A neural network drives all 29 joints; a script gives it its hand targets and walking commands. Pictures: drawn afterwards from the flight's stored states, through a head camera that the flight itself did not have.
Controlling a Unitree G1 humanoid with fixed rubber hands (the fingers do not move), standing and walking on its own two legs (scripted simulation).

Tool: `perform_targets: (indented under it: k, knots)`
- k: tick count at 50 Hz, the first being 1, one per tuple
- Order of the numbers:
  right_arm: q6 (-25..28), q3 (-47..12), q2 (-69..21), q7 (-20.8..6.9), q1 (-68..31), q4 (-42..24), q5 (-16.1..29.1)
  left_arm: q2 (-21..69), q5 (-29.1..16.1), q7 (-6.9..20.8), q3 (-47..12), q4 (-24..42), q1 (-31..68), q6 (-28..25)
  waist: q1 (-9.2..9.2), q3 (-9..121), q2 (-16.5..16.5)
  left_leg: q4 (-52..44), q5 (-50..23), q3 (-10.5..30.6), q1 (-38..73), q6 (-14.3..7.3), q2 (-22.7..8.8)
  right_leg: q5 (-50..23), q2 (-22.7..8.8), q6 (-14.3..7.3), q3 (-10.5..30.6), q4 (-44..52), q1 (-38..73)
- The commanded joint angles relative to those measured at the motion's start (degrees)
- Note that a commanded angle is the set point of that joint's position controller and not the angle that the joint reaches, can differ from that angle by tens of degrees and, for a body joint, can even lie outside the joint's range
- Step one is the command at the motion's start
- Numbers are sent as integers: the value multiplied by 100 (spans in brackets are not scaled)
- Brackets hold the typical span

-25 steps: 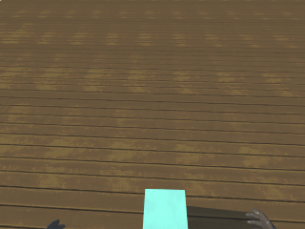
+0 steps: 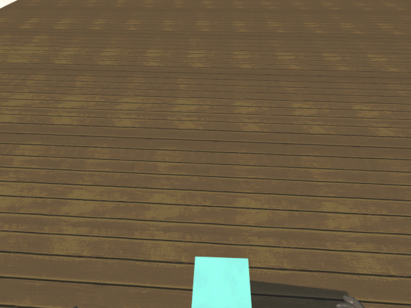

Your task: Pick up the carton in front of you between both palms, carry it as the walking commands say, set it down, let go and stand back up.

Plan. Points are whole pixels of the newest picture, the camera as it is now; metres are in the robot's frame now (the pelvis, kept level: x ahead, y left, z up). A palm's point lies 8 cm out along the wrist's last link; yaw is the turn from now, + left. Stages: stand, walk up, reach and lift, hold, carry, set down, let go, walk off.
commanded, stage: stand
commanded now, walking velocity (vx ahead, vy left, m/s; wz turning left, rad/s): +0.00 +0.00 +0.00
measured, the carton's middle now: (220, 294) +0.34 -0.04 -0.65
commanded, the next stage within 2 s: none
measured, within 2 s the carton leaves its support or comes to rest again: neither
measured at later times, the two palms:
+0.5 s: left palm out of the picture +0.08 +0.31 -0.10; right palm out of the picture +0.08 -0.30 -0.10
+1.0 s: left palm out of the picture +0.07 +0.31 -0.10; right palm out of the picture +0.08 -0.31 -0.10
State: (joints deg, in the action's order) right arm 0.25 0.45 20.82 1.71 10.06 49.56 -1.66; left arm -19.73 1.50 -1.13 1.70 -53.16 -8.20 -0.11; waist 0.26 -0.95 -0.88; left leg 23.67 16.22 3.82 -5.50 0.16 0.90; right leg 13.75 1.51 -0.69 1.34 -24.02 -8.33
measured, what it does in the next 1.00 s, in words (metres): stands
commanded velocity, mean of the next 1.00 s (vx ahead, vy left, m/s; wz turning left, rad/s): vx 0.00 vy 0.00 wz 0.00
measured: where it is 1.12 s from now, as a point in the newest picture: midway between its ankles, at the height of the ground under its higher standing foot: outside the picture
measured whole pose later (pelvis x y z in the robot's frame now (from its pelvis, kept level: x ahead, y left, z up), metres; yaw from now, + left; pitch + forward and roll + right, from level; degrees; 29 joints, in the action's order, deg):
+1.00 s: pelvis -0.02 +0.00 +0.00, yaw +1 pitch -3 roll +0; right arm 0.8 0.0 22.3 0.9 8.0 57.8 -0.9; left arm -21.7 0.8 -0.5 0.8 -59.8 -6.6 -0.7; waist 0.3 -1.8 -0.6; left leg 19.6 12.6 4.2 -4.4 0.3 0.9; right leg 10.4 1.0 -0.5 1.0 -19.9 -6.9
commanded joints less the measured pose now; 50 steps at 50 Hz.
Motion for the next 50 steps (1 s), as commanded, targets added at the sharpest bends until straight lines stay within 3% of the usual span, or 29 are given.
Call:
perform_targets:
  k: [1, 50]
  knots:
    - [74, 184, 885, 17, -173, -210, 3, -926, -4, -15, 183, 214, 209, -66, 5, 144, 57, -372, -1272, 417, -248, -68, -577, -1283, -656, -30, 556, 343, 214]
    - [106, 129, 1102, -59, -365, 590, 76, -1179, -69, 38, 82, -429, 350, -113, 1, 73, 71, -726, -1128, 496, -185, -117, -667, -1089, -788, -64, 565, 687, 329]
